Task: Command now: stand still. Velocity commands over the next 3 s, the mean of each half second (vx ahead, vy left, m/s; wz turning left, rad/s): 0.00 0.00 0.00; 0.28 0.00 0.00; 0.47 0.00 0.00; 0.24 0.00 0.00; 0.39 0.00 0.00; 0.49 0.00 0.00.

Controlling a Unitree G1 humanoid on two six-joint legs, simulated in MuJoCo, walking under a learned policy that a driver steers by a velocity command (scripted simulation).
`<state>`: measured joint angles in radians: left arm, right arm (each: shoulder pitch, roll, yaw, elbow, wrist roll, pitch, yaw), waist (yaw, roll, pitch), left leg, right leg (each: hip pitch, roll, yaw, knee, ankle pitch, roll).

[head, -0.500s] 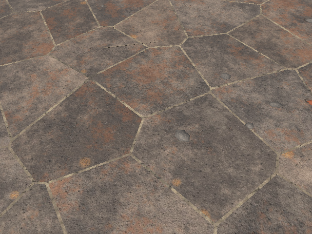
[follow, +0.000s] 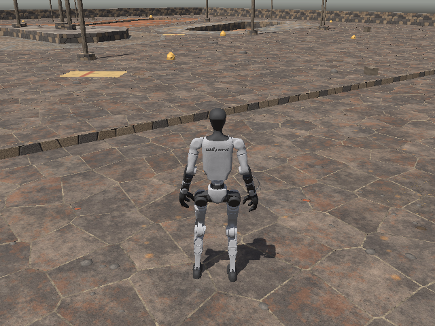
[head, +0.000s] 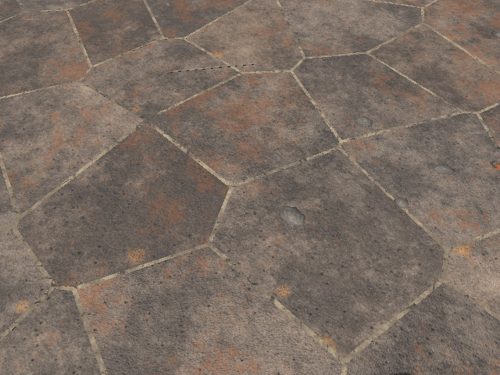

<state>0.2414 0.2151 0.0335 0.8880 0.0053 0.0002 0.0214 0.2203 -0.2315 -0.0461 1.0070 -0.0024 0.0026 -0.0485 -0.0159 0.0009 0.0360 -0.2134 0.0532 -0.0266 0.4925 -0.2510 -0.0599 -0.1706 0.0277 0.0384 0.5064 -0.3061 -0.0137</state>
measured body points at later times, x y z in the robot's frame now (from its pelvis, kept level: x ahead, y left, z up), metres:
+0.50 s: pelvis +0.00 +0.01 +0.00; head +0.01 +0.01 +0.45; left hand +0.02 +0.25 -0.15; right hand +0.01 -0.24 -0.15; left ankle +0.01 +0.16 -0.74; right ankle -0.02 -0.11 -0.74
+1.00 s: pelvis +0.12 +0.05 +0.01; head +0.13 +0.07 +0.46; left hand +0.25 +0.30 -0.12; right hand +0.01 -0.18 -0.13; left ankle +0.02 +0.14 -0.74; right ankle +0.20 -0.11 -0.67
